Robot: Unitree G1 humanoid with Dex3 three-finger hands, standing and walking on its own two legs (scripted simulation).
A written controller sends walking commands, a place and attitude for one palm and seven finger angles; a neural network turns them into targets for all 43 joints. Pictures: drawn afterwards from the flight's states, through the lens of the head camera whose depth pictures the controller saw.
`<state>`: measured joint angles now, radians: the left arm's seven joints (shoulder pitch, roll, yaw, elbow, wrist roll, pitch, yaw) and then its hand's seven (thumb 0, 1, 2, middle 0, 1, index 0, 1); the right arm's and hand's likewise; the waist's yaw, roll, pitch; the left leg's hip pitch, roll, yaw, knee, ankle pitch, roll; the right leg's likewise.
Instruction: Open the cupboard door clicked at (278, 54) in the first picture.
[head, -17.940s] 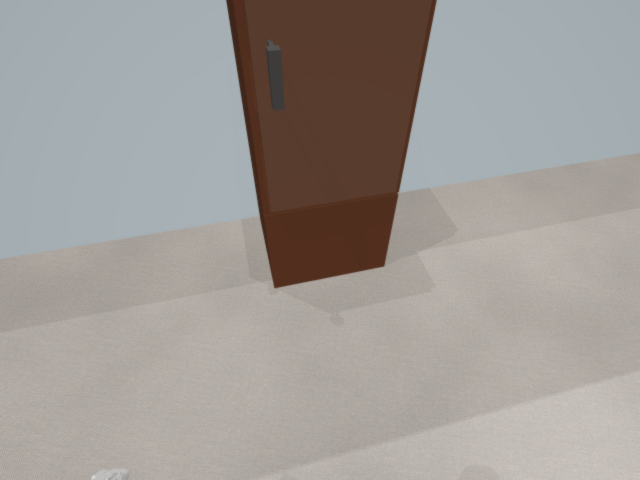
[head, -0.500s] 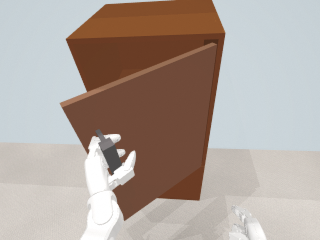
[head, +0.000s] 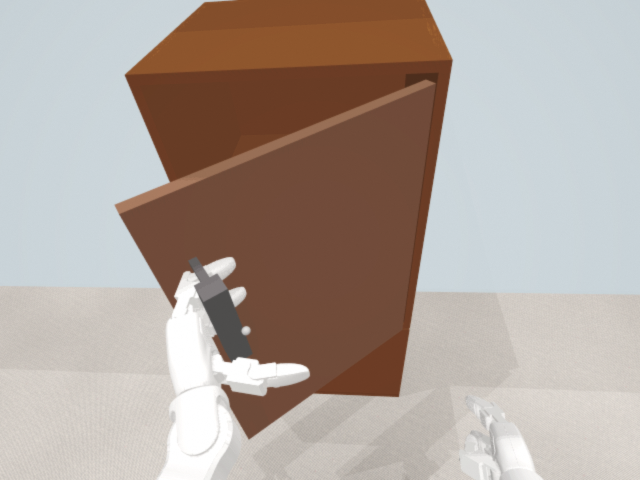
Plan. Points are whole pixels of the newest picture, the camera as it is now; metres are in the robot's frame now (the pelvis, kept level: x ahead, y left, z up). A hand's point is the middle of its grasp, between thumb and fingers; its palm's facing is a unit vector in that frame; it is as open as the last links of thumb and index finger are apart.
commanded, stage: open thumb and fingers to let go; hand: left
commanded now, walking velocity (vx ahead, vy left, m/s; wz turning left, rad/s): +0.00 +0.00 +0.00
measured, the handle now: (218, 309) +0.28 +0.15 +0.11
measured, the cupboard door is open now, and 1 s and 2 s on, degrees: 39 39 39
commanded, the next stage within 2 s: slide the hand sideways off the handle in 0.04 s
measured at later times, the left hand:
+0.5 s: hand (232, 359) +0.22 +0.11 +0.11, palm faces -0.12 -0.99 +0.03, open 16.0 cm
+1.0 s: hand (184, 390) +0.18 +0.15 +0.11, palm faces -0.03 -1.00 +0.00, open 16.1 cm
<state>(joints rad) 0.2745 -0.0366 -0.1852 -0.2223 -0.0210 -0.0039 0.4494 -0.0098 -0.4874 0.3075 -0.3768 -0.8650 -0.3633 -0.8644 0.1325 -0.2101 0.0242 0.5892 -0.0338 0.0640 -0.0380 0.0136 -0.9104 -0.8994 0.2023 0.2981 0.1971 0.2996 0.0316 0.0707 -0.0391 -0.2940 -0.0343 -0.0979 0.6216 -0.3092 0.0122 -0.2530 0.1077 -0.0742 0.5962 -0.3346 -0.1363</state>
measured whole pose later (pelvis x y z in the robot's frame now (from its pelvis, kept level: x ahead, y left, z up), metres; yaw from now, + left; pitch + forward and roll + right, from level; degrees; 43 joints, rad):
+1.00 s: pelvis +0.00 +0.07 -0.02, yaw -3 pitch +1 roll -1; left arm 0.59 0.11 -0.22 -0.54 -0.06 -0.02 0.09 -0.01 -0.50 0.30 -0.21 -0.33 -0.20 -0.33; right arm 0.23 -0.21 0.07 0.41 0.01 0.01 0.01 0.01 -0.91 -0.90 0.20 0.30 0.20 0.30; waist 0.02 0.06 -0.06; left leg -0.41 -0.07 -0.01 0.79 -0.39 0.07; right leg -0.38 0.07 -0.01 0.76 -0.40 -0.04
